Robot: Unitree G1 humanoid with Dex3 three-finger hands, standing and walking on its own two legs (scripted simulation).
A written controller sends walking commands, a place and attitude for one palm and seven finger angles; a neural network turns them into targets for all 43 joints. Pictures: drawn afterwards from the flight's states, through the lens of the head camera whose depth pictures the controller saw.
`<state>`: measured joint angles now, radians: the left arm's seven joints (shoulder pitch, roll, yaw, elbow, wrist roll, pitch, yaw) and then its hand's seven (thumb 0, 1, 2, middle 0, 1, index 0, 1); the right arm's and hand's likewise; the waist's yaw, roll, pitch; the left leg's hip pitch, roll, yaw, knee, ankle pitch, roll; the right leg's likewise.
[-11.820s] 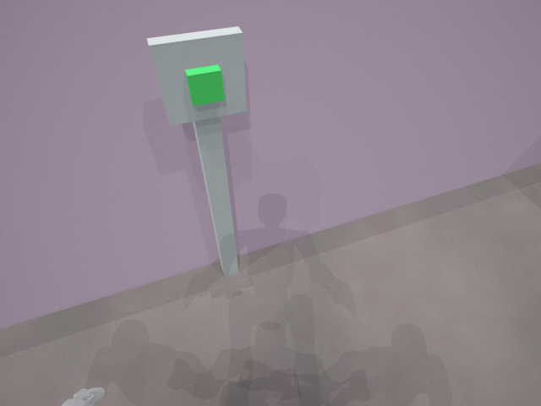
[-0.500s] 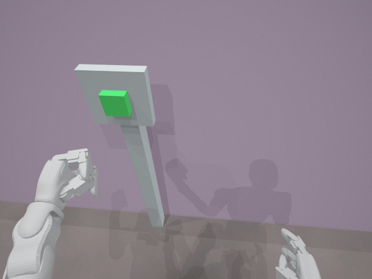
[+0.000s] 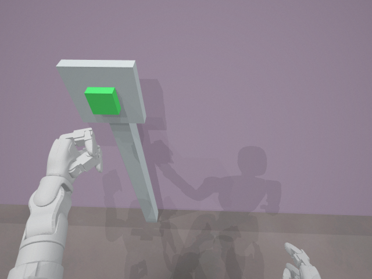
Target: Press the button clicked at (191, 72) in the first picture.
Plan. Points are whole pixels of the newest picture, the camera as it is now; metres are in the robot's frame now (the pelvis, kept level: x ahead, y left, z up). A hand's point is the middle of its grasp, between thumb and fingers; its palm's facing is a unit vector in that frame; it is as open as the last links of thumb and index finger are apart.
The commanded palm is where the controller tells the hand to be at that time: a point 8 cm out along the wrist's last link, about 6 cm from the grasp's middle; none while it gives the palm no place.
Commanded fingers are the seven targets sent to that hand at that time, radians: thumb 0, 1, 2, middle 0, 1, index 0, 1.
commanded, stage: aim a knuckle at the button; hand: left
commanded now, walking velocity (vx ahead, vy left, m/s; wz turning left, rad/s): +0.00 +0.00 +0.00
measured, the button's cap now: (104, 100) +0.49 +0.23 +0.13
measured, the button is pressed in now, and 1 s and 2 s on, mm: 0 0 11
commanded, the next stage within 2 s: press the button with the knuckle in 1.12 s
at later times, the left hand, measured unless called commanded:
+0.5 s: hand (106, 136) +0.40 +0.21 +0.10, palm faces +0.05 -1.00 -0.01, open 3.1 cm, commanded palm +0.36 +0.26 +0.10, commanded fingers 0.00 0.90 0.90 -1.30 -1.50 -1.30 -1.50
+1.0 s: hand (107, 137) +0.40 +0.21 +0.09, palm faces +0.04 -1.00 +0.00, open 3.1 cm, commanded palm +0.36 +0.26 +0.10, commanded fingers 0.00 0.90 0.90 -1.30 -1.50 -1.30 -1.50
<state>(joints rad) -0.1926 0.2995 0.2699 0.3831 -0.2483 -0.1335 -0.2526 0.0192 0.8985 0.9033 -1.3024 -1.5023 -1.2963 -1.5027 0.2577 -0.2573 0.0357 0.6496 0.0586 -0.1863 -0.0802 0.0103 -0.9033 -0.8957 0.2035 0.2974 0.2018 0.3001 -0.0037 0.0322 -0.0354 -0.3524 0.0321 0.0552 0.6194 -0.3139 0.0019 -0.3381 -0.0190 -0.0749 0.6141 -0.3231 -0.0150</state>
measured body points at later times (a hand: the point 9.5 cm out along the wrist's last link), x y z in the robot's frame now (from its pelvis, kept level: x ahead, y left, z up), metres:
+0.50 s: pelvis +0.00 +0.00 +0.00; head +0.03 +0.00 +0.44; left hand +0.39 +0.26 +0.10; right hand +0.10 -0.26 -0.11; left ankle +0.00 +0.12 -0.73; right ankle +0.00 -0.11 -0.73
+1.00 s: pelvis +0.00 +0.01 -0.01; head +0.03 +0.00 +0.44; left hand +0.39 +0.26 +0.10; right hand +0.11 -0.25 -0.11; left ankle +0.00 +0.12 -0.73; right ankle +0.00 -0.11 -0.73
